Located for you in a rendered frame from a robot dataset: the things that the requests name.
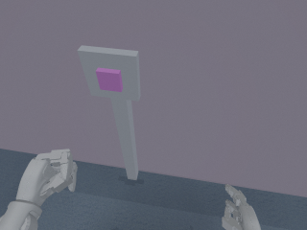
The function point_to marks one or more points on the right robot hand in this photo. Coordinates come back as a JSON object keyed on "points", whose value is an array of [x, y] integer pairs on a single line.
{"points": [[244, 217]]}

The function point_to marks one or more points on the button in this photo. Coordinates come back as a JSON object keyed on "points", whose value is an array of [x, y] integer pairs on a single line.
{"points": [[109, 79]]}

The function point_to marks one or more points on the left robot forearm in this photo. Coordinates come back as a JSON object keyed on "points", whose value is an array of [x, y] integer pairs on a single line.
{"points": [[21, 215]]}

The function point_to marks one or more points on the panel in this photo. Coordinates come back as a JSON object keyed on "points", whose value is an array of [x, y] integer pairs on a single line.
{"points": [[127, 61]]}

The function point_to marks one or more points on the left robot hand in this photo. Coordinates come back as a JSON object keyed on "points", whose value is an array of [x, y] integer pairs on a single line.
{"points": [[34, 186]]}

